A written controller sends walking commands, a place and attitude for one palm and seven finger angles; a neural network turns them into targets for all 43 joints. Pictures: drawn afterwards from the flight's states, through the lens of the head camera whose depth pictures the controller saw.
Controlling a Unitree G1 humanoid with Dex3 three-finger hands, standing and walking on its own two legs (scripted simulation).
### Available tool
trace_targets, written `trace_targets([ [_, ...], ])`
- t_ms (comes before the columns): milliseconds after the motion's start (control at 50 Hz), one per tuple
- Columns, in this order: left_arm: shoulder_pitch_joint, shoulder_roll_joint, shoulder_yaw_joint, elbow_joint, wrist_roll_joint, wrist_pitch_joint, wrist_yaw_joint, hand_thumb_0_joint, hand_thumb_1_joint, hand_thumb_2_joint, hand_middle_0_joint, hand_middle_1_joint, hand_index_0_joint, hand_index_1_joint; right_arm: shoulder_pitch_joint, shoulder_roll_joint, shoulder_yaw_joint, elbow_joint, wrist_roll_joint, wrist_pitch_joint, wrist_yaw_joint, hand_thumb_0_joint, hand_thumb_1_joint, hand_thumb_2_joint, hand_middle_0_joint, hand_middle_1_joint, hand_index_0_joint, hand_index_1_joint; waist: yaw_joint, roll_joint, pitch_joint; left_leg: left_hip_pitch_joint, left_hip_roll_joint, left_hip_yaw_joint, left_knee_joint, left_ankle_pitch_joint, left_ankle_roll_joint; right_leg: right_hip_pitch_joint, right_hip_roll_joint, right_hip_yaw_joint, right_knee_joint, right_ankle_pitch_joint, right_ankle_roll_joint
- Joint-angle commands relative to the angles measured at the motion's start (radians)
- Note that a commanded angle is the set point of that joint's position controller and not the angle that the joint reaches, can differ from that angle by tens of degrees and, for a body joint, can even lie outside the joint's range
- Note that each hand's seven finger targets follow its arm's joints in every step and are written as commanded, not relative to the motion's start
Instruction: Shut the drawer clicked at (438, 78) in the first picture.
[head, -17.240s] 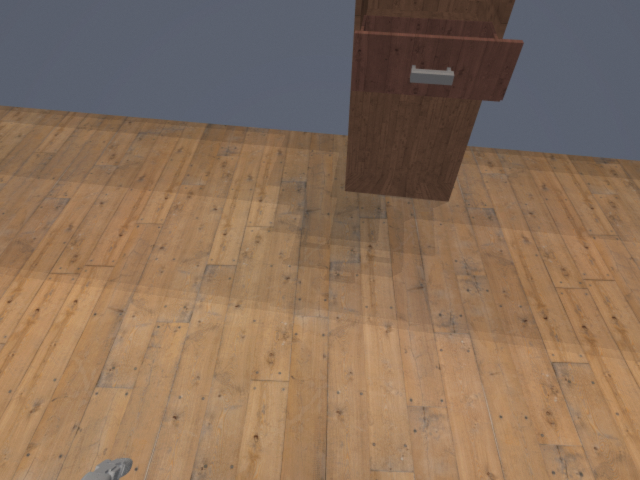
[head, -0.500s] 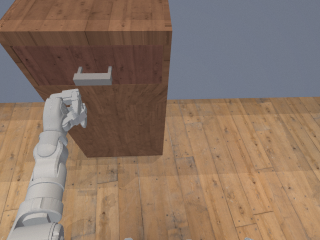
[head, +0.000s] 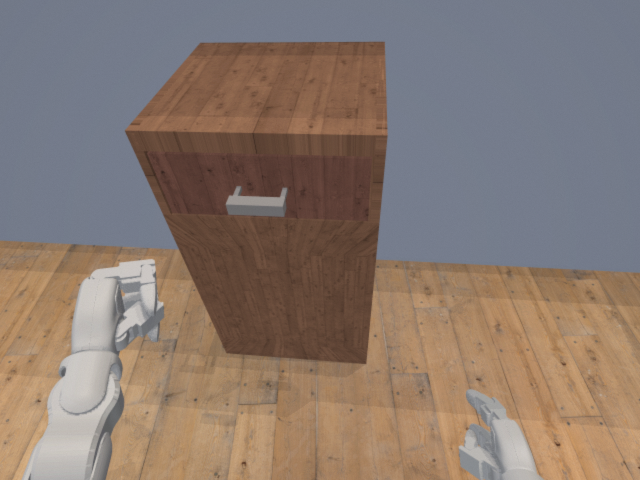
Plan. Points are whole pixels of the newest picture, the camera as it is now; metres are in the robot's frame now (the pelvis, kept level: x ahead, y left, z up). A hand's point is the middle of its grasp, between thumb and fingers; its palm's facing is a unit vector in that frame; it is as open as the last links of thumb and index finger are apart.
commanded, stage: draw the hand back to the body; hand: left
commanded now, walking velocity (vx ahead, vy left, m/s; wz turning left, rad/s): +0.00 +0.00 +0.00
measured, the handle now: (259, 198) +0.62 +0.19 -0.02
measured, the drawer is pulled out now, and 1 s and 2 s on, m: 0.00 0.00 0.00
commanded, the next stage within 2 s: step back with the hand held close in 0.50 s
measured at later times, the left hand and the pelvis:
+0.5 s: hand (67, 375) +0.17 +0.24 +0.16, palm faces +0.41 -0.82 -0.40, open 3.2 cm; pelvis -0.01 +0.00 +0.00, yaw +0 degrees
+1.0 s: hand (55, 377) +0.17 +0.26 +0.15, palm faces +0.27 -0.82 -0.51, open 3.2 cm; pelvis -0.03 +0.02 +0.00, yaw -1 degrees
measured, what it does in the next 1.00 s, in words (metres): stands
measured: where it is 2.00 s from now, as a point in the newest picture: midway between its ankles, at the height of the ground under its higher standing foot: outside the picture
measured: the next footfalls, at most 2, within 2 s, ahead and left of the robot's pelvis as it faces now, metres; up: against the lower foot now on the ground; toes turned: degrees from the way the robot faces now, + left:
right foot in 2.00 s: -0.22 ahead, -0.04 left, +0.00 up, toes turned +4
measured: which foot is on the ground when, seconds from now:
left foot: down 0.00-1.00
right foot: down 0.00-1.00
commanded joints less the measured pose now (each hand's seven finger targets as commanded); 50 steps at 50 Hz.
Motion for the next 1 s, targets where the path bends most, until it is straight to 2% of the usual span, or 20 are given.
trace_targets([
  [0,-0.102,0.18,0.111,-0.354,0.001,-0.068,0.014,0.0,0.9,0.9,-1.4,-1.6,-1.4,-1.6,-0.108,-0.105,-0.051,-0.14,-0.013,-0.064,-0.007,0.0,-0.9,-0.9,0.2,0.3,0.2,0.3,-0.002,-0.024,-0.133,0.123,0.014,-0.023,-0.088,0.261,0.018,0.055,-0.003,0.028,-0.092,0.292,-0.003],
  [40,-0.007,0.203,0.149,-0.392,-0.001,-0.07,0.014,0.0,0.9,0.9,-1.4,-1.6,-1.4,-1.6,-0.113,-0.106,-0.054,-0.134,-0.019,-0.073,-0.006,0.0,-0.9,-0.9,0.2,0.3,0.2,0.3,0.011,-0.031,-0.116,0.121,0.014,-0.02,-0.09,0.276,0.019,0.064,0.001,0.031,-0.109,0.3,-0.003],
  [180,0.209,0.207,0.212,-0.558,-0.008,-0.095,0.017,0.0,0.9,0.9,-1.4,-1.6,-1.4,-1.6,-0.112,-0.096,-0.066,-0.132,-0.024,-0.106,0.0,0.0,-0.9,-0.9,0.2,0.3,0.2,0.3,0.018,-0.04,-0.079,0.121,0.014,-0.014,-0.086,0.264,0.023,0.062,-0.009,0.033,-0.129,0.291,0.005],
  [220,0.259,0.211,0.227,-0.608,-0.007,-0.106,0.02,0.0,0.9,0.9,-1.4,-1.6,-1.4,-1.6,-0.11,-0.095,-0.069,-0.131,-0.024,-0.12,-0.001,0.0,-0.9,-0.9,0.2,0.3,0.2,0.3,0.02,-0.017,-0.073,0.12,0.014,-0.012,-0.08,0.254,0.021,0.054,-0.009,0.034,-0.133,0.276,0.005],
  [240,0.295,0.222,0.242,-0.604,-0.006,-0.107,0.021,0.0,0.9,0.9,-1.4,-1.6,-1.4,-1.6,-0.115,-0.097,-0.072,-0.129,-0.023,-0.128,-0.004,0.0,-0.9,-0.9,0.2,0.3,0.2,0.3,0.024,-0.031,-0.04,0.111,0.014,-0.013,-0.082,0.235,0.02,0.035,-0.004,0.036,-0.152,0.25,0.005],
  [300,0.371,0.222,0.265,-0.662,-0.008,-0.123,0.026,0.0,0.9,0.9,-1.4,-1.6,-1.4,-1.6,-0.105,-0.092,-0.077,-0.132,-0.019,-0.145,-0.008,0.0,-0.9,-0.9,0.2,0.3,0.2,0.3,0.028,-0.019,-0.047,0.111,0.018,-0.012,-0.075,0.23,0.022,0.037,-0.009,0.039,-0.143,0.248,0.006],
  [360,0.346,0.179,0.223,-0.605,-0.001,-0.12,0.024,0.0,0.9,0.9,-1.4,-1.6,-1.4,-1.6,-0.094,-0.101,-0.081,-0.112,-0.022,-0.151,-0.012,0.0,-0.9,-0.9,0.2,0.3,0.2,0.3,0.01,-0.069,0.023,0.095,0.019,-0.014,-0.081,0.194,0.026,-0.005,-0.008,0.038,-0.158,0.201,0.009],
  [380,0.331,0.178,0.221,-0.6,0.001,-0.12,0.026,0.0,0.9,0.9,-1.4,-1.6,-1.4,-1.6,-0.093,-0.102,-0.084,-0.11,-0.02,-0.151,-0.015,0.0,-0.9,-0.9,0.2,0.3,0.2,0.3,0.009,-0.047,0.023,0.1,0.02,-0.013,-0.08,0.175,0.027,-0.016,-0.011,0.042,-0.157,0.174,0.009],
  [420,0.314,0.191,0.234,-0.6,0.004,-0.126,0.033,0.0,0.9,0.9,-1.4,-1.6,-1.4,-1.6,-0.09,-0.101,-0.084,-0.108,-0.022,-0.156,-0.021,0.0,-0.9,-0.9,0.2,0.3,0.2,0.3,0.013,-0.063,0.011,0.104,0.018,-0.017,-0.082,0.164,0.031,-0.012,-0.013,0.041,-0.155,0.159,0.009],
  [460,0.291,0.198,0.233,-0.624,0.006,-0.129,0.036,0.0,0.9,0.9,-1.4,-1.6,-1.4,-1.6,-0.092,-0.1,-0.081,-0.108,-0.024,-0.163,-0.025,0.0,-0.9,-0.9,0.2,0.3,0.2,0.3,0.016,-0.013,-0.009,0.115,0.015,-0.02,-0.085,0.155,0.028,-0.001,-0.016,0.045,-0.158,0.142,0.005],
  [500,0.317,0.195,0.238,-0.603,0.005,-0.128,0.038,0.0,0.9,0.9,-1.4,-1.6,-1.4,-1.6,-0.098,-0.095,-0.078,-0.106,-0.026,-0.167,-0.026,0.0,-0.9,-0.9,0.2,0.3,0.2,0.3,0.025,-0.052,-0.005,0.107,0.016,-0.024,-0.088,0.166,0.029,0.01,-0.014,0.041,-0.152,0.155,0.005],
  [600,0.313,0.199,0.246,-0.629,0.005,-0.126,0.038,0.0,0.9,0.9,-1.4,-1.6,-1.4,-1.6,-0.099,-0.093,-0.073,-0.105,-0.03,-0.173,-0.025,0.0,-0.9,-0.9,0.2,0.3,0.2,0.3,0.03,-0.015,-0.019,0.107,0.017,-0.025,-0.09,0.203,0.023,0.038,-0.012,0.042,-0.143,0.205,0.001],
  [620,0.204,0.33,0.382,-0.716,0.01,-0.172,0.042,0.0,0.9,0.9,-1.4,-1.6,-1.4,-1.6,-0.089,-0.122,-0.082,-0.137,-0.026,-0.145,-0.014,0.0,-0.9,-0.9,0.2,0.3,0.2,0.3,-0.015,-0.017,0.063,0.021,0.031,-0.048,-0.057,0.146,0.042,-0.058,-0.065,0.152,-0.198,0.239,0.002],
  [640,0.211,0.336,0.394,-0.685,0.015,-0.19,0.04,0.0,0.9,0.9,-1.4,-1.6,-1.4,-1.6,-0.088,-0.107,-0.08,-0.121,-0.03,-0.133,-0.014,0.0,-0.9,-0.9,0.2,0.3,0.2,0.3,-0.015,-0.024,0.068,0.012,0.027,-0.059,-0.042,0.13,0.037,-0.062,-0.089,0.16,-0.211,0.249,-0.008],
  [660,0.355,0.243,0.331,-0.597,0.017,-0.185,0.032,0.0,0.9,0.9,-1.4,-1.6,-1.4,-1.6,-0.08,-0.106,-0.086,-0.109,-0.035,-0.117,-0.012,0.0,-0.9,-0.9,0.2,0.3,0.2,0.3,-0.022,-0.049,0.051,0.022,0.034,-0.058,-0.037,0.168,0.034,-0.063,-0.094,0.136,-0.19,0.274,-0.007],
  [700,0.444,0.186,0.278,-0.585,0.014,-0.182,0.019,0.0,0.9,0.9,-1.4,-1.6,-1.4,-1.6,-0.074,-0.115,-0.098,-0.125,-0.035,-0.088,-0.001,0.0,-0.9,-0.9,0.2,0.3,0.2,0.3,-0.027,-0.035,-0.019,0.034,0.048,-0.05,-0.051,0.247,0.035,-0.033,-0.084,0.1,-0.146,0.323,0.008],
  [800,0.504,0.23,0.312,-0.653,0.009,-0.192,0.027,0.0,0.9,0.9,-1.4,-1.6,-1.4,-1.6,-0.081,-0.114,-0.113,-0.16,-0.026,-0.048,-0.006,0.0,-0.9,-0.9,0.2,0.3,0.2,0.3,-0.025,-0.036,-0.139,0.043,0.069,-0.057,-0.063,0.421,0.037,0.018,-0.06,0.056,-0.066,0.421,0.026],
  [860,0.518,0.26,0.341,-0.688,0.006,-0.194,0.036,0.0,0.9,0.9,-1.4,-1.6,-1.4,-1.6,-0.082,-0.111,-0.116,-0.176,-0.022,-0.038,-0.015,0.0,-0.9,-0.9,0.2,0.3,0.2,0.3,-0.02,-0.032,-0.166,0.02,0.075,-0.066,-0.062,0.47,0.034,0.035,-0.052,0.051,-0.031,0.455,0.03],
  [940,0.515,0.274,0.349,-0.723,0.009,-0.199,0.044,0.0,0.9,0.9,-1.4,-1.6,-1.4,-1.6,-0.079,-0.119,-0.121,-0.185,-0.023,-0.038,-0.021,0.0,-0.9,-0.9,0.2,0.3,0.2,0.3,-0.018,0.013,-0.164,-0.029,0.086,-0.079,-0.077,0.436,0.038,0.029,-0.04,0.05,0.003,0.404,0.035],
  [980,0.529,0.259,0.342,-0.702,0.013,-0.201,0.047,0.0,0.9,0.9,-1.4,-1.6,-1.4,-1.6,-0.072,-0.115,-0.121,-0.184,-0.022,-0.042,-0.022,0.0,-0.9,-0.9,0.2,0.3,0.2,0.3,-0.02,0.0,-0.142,-0.07,0.097,-0.088,-0.098,0.372,0.041,0.025,-0.033,0.049,0.016,0.346,0.037],
])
